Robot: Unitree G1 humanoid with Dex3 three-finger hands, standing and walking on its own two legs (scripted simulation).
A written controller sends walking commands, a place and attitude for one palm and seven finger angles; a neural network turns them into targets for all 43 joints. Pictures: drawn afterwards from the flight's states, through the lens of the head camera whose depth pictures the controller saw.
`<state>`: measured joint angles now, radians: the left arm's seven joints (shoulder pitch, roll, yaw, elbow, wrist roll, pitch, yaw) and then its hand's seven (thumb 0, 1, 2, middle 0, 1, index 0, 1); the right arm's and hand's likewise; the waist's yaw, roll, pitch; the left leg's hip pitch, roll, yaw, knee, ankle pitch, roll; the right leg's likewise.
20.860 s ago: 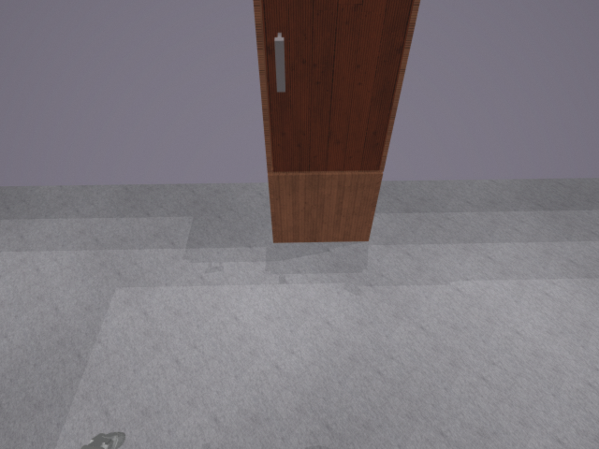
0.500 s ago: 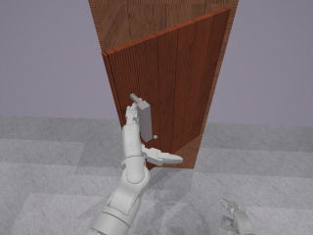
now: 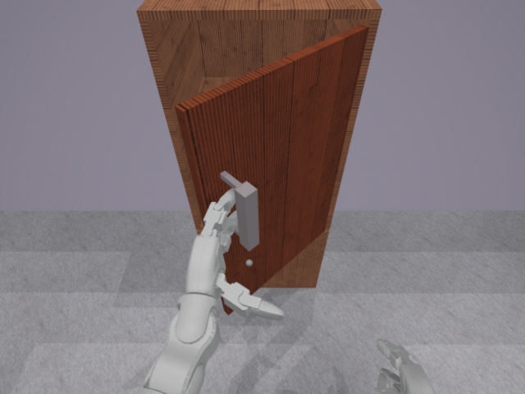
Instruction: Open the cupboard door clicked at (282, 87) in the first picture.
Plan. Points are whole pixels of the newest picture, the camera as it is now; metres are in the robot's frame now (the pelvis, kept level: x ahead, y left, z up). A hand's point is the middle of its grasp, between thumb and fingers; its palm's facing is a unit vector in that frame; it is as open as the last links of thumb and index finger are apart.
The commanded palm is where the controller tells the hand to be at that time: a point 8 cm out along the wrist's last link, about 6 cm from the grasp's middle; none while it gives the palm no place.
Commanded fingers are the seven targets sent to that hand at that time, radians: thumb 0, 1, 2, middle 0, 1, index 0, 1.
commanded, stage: slide the hand sideways off the handle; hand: left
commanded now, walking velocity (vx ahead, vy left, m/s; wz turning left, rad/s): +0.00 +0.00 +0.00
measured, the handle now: (238, 211) +0.38 +0.06 +0.08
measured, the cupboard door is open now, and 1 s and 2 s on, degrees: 44 44 44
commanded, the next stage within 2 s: draw the hand back to the body in 0.62 s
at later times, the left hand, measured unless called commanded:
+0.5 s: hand (212, 298) +0.23 +0.08 +0.09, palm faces +0.03 -1.00 +0.00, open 16.3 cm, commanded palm +0.19 +0.14 +0.08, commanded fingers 0.00 -0.50 0.30 -0.15 -0.30 -0.15 -0.30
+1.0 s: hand (180, 301) +0.21 +0.12 +0.11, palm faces +0.04 -1.00 -0.06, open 16.3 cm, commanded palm +0.18 +0.17 +0.11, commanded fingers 0.00 -0.50 0.30 -0.15 -0.30 -0.15 -0.30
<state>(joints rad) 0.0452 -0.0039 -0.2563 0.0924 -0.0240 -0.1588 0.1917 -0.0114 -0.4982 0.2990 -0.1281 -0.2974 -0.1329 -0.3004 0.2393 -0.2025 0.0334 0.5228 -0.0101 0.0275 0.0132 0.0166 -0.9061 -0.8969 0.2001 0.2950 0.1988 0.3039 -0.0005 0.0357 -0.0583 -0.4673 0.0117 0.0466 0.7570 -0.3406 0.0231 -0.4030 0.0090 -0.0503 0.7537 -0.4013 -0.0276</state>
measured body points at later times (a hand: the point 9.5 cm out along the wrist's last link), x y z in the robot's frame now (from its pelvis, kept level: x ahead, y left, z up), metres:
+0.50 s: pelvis +0.02 -0.01 -0.01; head +0.03 -0.03 +0.44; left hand +0.22 +0.14 +0.09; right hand +0.22 -0.21 -0.08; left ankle +0.03 +0.10 -0.71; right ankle +0.00 -0.10 -0.71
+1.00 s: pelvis +0.01 -0.02 -0.01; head +0.01 -0.05 +0.44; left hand +0.20 +0.17 +0.12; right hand +0.19 -0.24 -0.08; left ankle +0.03 +0.10 -0.71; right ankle +0.00 -0.10 -0.71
